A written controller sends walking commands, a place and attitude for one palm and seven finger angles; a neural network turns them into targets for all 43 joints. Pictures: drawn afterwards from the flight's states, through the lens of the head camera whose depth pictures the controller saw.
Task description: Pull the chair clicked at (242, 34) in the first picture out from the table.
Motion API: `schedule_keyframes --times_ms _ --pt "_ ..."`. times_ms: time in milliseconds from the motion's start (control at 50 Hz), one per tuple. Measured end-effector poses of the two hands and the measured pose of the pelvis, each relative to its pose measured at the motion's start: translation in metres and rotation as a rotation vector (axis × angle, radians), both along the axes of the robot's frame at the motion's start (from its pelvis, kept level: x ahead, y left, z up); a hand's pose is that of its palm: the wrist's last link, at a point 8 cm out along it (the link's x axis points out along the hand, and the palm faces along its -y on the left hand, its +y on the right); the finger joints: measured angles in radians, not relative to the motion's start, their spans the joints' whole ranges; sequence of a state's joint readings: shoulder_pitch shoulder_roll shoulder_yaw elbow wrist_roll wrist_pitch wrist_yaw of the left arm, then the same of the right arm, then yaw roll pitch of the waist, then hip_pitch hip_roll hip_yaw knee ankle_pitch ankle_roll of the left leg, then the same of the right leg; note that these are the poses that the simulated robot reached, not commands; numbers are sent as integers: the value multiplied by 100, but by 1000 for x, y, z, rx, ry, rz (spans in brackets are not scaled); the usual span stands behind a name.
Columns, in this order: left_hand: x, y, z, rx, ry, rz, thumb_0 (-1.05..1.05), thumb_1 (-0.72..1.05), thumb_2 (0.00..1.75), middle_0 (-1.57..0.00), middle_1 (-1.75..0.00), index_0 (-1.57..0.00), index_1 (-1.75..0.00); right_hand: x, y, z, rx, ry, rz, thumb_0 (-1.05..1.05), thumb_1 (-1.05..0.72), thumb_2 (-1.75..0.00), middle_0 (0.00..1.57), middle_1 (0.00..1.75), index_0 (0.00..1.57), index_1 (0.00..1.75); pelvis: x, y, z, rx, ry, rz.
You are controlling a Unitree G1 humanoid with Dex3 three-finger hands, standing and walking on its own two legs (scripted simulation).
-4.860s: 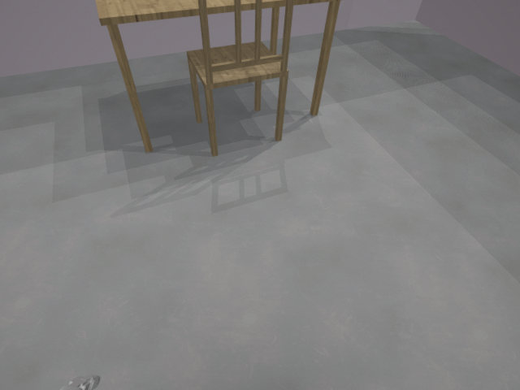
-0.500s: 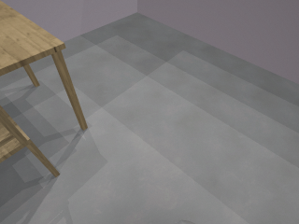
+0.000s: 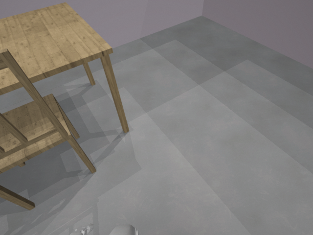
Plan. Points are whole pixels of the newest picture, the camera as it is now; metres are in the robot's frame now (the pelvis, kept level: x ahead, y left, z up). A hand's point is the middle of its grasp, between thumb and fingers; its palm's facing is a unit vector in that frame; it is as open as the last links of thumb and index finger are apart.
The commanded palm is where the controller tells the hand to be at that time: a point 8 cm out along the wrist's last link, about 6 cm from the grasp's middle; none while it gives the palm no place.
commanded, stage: turn to face it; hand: left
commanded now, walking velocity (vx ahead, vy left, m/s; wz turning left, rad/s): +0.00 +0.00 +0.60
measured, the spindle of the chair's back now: out of the picture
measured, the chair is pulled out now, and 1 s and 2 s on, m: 0.00 0.00 0.00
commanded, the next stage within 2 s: take the last steps up to it in 0.84 s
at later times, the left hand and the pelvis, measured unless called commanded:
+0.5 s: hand out of the picture +0.01 +0.29 -0.17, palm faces +0.33 -0.91 -0.25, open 7.4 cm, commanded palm none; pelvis +0.01 +0.05 +0.00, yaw +17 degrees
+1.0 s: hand out of the picture -0.01 +0.21 -0.15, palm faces +0.48 -0.84 -0.25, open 7.4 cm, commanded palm none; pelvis +0.01 +0.01 +0.00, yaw +29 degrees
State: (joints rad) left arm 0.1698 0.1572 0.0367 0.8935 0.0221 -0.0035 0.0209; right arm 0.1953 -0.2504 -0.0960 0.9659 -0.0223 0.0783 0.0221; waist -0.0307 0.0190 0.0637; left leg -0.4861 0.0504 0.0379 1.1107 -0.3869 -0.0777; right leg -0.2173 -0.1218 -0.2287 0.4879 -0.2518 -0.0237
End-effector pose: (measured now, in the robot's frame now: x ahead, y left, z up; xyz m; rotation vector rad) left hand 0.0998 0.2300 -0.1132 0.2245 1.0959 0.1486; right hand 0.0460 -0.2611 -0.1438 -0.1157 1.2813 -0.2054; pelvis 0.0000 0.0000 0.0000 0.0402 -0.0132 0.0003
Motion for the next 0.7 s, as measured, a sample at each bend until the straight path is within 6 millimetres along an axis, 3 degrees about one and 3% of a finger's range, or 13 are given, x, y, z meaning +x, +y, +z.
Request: schedule_keyframes --times_ms 120,240,300,380,500,600,700 --pt "-59 25 -15 -11 110 123 1 91 90 -20 -30 -21 -30 58 11 10 -41 -42 142 1 -91 -90 19 29 20 30 1 10 -2 -10 12 78" --pt "-122 68 -44 -32 225 261 1 90 90 -20 -30 -21 -30 119 53 17 -90 -148 296 1 -91 -90 19 29 20 30 2 38 -19 -50 27 153" --pt "-139 86 -49 -28 274 309 1 91 90 -20 -30 -20 -30 131 74 24 -98 -182 345 0 -90 -90 19 29 20 30 1 46 -18 -51 19 179" --pt "-136 99 -39 -30 236 351 1 91 90 -20 -30 -20 -30 130 92 32 -98 -158 385 0 -90 -90 20 29 20 30 3 52 -8 -71 13 228" --pt "-111 102 -25 -24 131 373 1 91 90 -20 -30 -20 -30 122 102 29 -68 -107 413 0 -90 -90 20 30 21 30 6 53 -1 -72 12 289" --pt "-84 92 -17 -11 62 374 1 91 90 -20 -30 -20 -30 112 93 17 -40 -64 411 0 -90 -90 20 30 21 30 9 43 -2 -57 11 333" --pt "-62 70 -10 17 -10 370 1 91 90 -20 -30 -20 -30 107 73 -4 -8 -19 405 0 -90 -90 20 30 21 30 17 24 -10 -30 13 373"
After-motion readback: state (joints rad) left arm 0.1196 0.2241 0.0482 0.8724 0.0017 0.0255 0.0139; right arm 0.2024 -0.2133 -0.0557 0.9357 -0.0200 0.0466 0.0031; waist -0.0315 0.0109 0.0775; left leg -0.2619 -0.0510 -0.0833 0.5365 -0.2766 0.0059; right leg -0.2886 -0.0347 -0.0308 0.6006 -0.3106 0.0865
